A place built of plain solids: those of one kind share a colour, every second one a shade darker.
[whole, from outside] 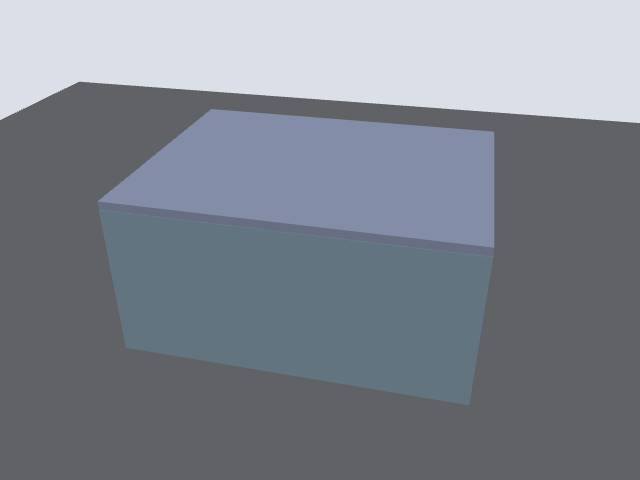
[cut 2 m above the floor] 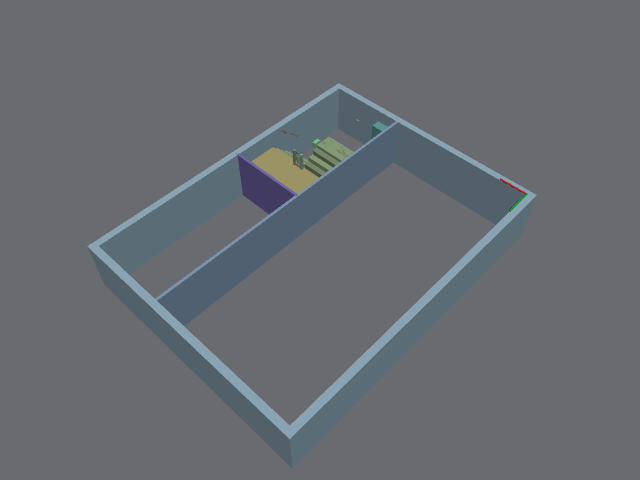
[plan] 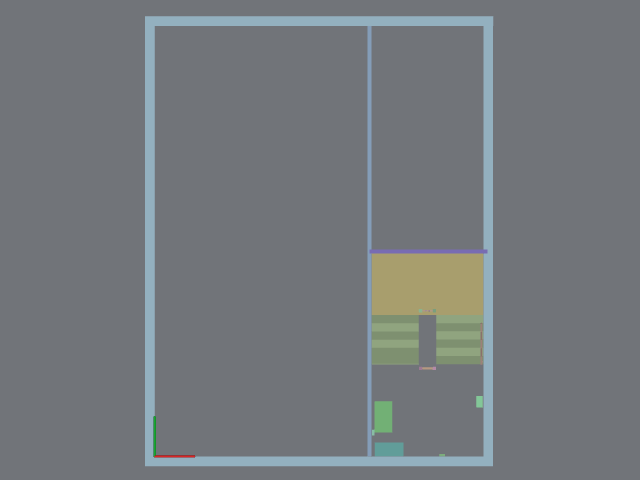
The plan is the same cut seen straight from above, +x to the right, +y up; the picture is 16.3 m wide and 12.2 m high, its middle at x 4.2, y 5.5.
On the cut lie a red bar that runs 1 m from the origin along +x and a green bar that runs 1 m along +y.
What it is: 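A small block of dwellings, 8.4 m wide and 10.9 m deep inside, its common dog-leg stair of 14 risers of 188 mm a storey on goings of 209 mm, 1.20 m wide flights and a well of 0.44 m; the dwelling on the first floor; a hall, a living room with a kitchen corner, a second bedroom, a bedroom, the bathroom shut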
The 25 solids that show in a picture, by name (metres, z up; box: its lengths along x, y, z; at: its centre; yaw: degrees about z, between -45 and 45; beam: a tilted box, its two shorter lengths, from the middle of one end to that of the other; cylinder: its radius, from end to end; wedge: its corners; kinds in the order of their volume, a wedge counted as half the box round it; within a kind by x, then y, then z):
{
 "wall_1": {"box": [0.25, 11.44, 5.31], "at": [-0.13, 5.47, 2.61]},
 "wall_2": {"box": [8.85, 0.25, 5.31], "at": [4.18, -0.13, 2.61]},
 "wall_3": {"box": [8.85, 0.25, 5.31], "at": [4.18, 11.06, 2.61]},
 "wall_4": {"box": [0.25, 11.44, 5.31], "at": [8.48, 5.47, 2.61]},
 "roof_slab_1": {"box": [8.83, 11.42, 0.44], "at": [4.18, 5.47, 5.33]},
 "piece_1": {"box": [1.2, 0.22, 2.49], "at": [6.11, 2.44, 1.2]},
 "piece_2": {"box": [1.2, 0.41, 2.31], "at": [6.11, 2.56, 1.1]},
 "piece_3": {"box": [1.2, 0.63, 2.12], "at": [6.11, 2.65, 1.01]},
 "piece_4": {"box": [1.2, 0.63, 1.93], "at": [6.11, 2.86, 0.92]},
 "piece_5": {"box": [1.2, 0.63, 1.74], "at": [6.11, 3.07, 0.82]},
 "piece_6": {"box": [1.2, 0.63, 1.55], "at": [6.11, 3.28, 0.73]},
 "piece_7": {"box": [1.2, 0.63, 0.24], "at": [7.75, 2.66, 0.07]},
 "piece_8": {"box": [1.2, 0.63, 0.43], "at": [7.75, 2.87, 0.16]},
 "piece_9": {"box": [1.2, 0.63, 0.61], "at": [7.75, 3.08, 0.26]},
 "piece_10": {"box": [1.2, 0.63, 0.8], "at": [7.75, 3.28, 0.35]},
 "piece_11": {"box": [1.2, 0.63, 0.99], "at": [7.75, 3.49, 0.45]},
 "piece_12": {"box": [1.2, 0.51, 1.18], "at": [7.75, 3.64, 0.54]},
 "half_1": {"box": [2.84, 1.56, 1.37], "at": [6.93, 4.38, 0.63]},
 "core_wall_low_1": {"box": [0.11, 10.94, 2.52], "at": [5.46, 5.47, 1.21]},
 "core_wall_back_1": {"box": [3.0, 0.11, 5.15], "at": [6.96, 5.21, 2.53]},
 "hung_more_letter_boxes_1": {"box": [0.73, 0.36, 1.58], "at": [5.96, 0.18, 0.74]},
 "laid_doormat_1": {"box": [0.45, 0.8, 0.05], "at": [5.81, 1.0, -0.02]},
 "guard_newel_1": {"box": [0.09, 0.09, 1.15], "at": [6.76, 3.7, 1.84]},
 "guard_newel_2": {"box": [0.09, 0.09, 1.15], "at": [7.11, 3.7, 1.84]},
 "parcel_1": {"box": [0.17, 0.3, 0.31], "at": [8.26, 1.39, 0.1]}
}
